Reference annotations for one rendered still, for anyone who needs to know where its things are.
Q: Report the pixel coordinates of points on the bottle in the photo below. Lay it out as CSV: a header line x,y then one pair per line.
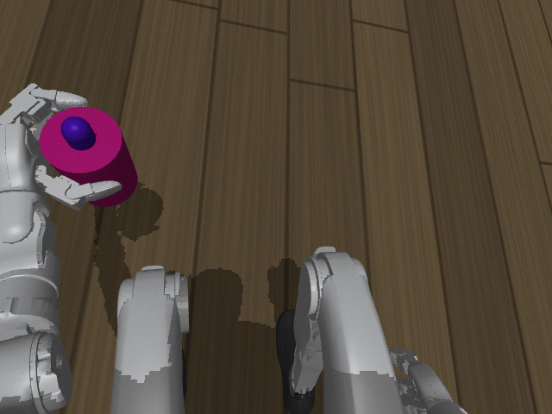
x,y
87,146

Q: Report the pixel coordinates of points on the left robot hand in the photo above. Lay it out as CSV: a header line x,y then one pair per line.
x,y
22,163

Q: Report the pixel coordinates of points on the right robot foot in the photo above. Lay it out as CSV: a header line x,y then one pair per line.
x,y
285,343

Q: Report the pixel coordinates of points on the right robot hand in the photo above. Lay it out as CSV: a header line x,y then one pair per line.
x,y
424,389

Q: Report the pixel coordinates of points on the left robot arm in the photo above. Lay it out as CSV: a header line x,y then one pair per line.
x,y
35,377

